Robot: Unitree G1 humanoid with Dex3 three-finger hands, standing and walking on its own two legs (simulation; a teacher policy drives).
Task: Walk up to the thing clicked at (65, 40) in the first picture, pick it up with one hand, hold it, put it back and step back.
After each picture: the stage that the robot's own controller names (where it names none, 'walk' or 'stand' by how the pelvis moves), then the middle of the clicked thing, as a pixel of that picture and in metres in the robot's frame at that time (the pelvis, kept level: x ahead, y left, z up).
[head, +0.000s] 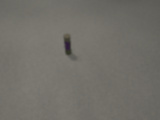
stand; (67, 44) +1.28 +0.11 -0.65
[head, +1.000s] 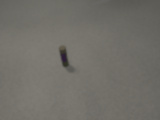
walk; (64, 56) +1.16 +0.24 -0.64
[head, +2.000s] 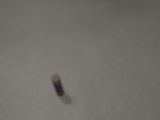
walk; (58, 86) +0.75 +0.26 -0.65
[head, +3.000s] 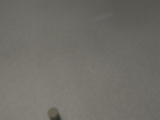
stand; (55, 119) +0.47 +0.23 -0.65
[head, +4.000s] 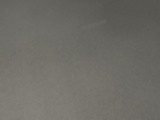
stand; out of the picture +0.41 +0.21 -0.65
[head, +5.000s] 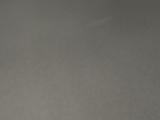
stand; out of the picture +0.35 +0.23 -0.65
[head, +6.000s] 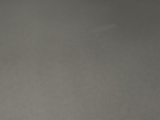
stand; out of the picture +0.41 +0.18 -0.64
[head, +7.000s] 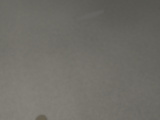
stand; out of the picture +0.40 +0.23 -0.63
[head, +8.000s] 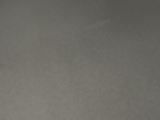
stand; out of the picture +0.40 +0.22 -0.64
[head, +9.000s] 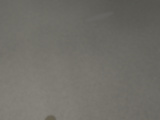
walk; out of the picture +0.39 +0.20 -0.65
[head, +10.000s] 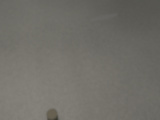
stand; out of the picture +0.43 +0.15 -0.65
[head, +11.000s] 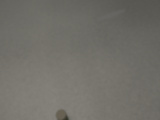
stand; out of the picture +0.44 +0.22 -0.65
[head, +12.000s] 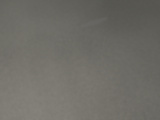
stand; out of the picture +0.40 +0.20 -0.65
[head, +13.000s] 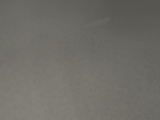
stand; out of the picture +0.39 +0.19 -0.66
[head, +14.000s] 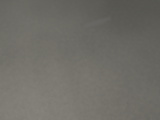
stand; out of the picture +0.38 +0.19 -0.66
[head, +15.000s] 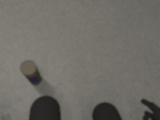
go down; (32, 74) +0.43 +0.23 -0.39
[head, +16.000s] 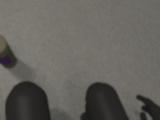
go down; (3, 54) +0.44 +0.29 -0.28
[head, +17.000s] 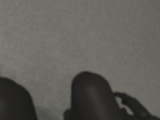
close in; out of the picture +0.41 +0.33 -0.18
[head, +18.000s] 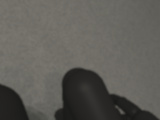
close; out of the picture +0.38 +0.35 -0.15
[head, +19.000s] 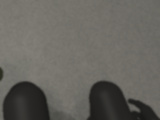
lift; out of the picture +0.34 +0.30 -0.02
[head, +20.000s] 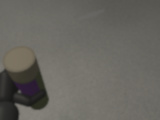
hold; (31, 84) +0.32 +0.15 +0.09
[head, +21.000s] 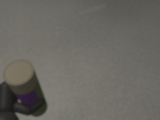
hold; (30, 93) +0.31 +0.17 +0.04
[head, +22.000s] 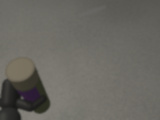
hold; (32, 90) +0.32 +0.16 +0.04
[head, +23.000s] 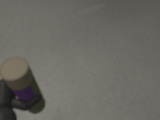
crouch; (27, 90) +0.33 +0.18 +0.03
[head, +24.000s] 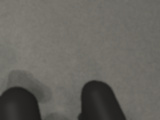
lower; out of the picture +0.45 +0.28 -0.06
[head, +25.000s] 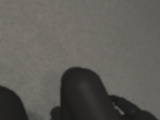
lower; out of the picture +0.39 +0.37 -0.16
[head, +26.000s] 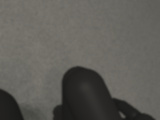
lower; out of the picture +0.40 +0.36 -0.16
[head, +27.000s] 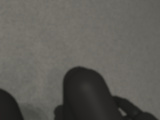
lower; out of the picture +0.39 +0.35 -0.16
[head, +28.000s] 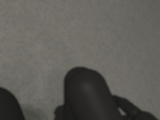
lower; out of the picture +0.38 +0.35 -0.16
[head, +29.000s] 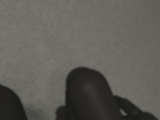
open; out of the picture +0.37 +0.35 -0.16
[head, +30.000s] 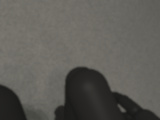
withdraw; out of the picture +0.37 +0.35 -0.16
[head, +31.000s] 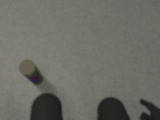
walk; (32, 74) +0.43 +0.26 -0.38
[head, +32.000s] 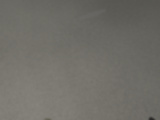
stand; out of the picture +0.38 +0.20 -0.59
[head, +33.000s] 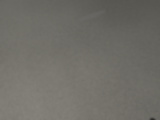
stand; out of the picture +0.38 +0.22 -0.60
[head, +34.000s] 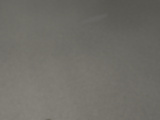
stand; out of the picture +0.39 +0.21 -0.62
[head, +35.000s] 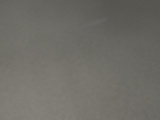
stand; out of the picture +0.39 +0.19 -0.66
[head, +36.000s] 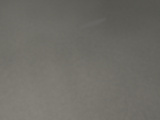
stand; out of the picture +0.37 +0.20 -0.66
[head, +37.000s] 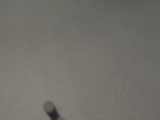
walk; (51, 111) +0.42 +0.22 -0.64
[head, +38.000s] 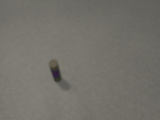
walk; (55, 71) +0.73 +0.23 -0.63
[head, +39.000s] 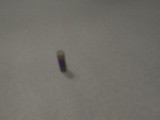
stand; (62, 61) +1.02 +0.22 -0.64
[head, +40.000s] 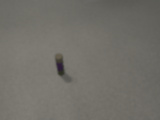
stand; (60, 65) +0.98 +0.19 -0.66
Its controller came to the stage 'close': yes
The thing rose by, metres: 0.68
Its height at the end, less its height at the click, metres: +0.00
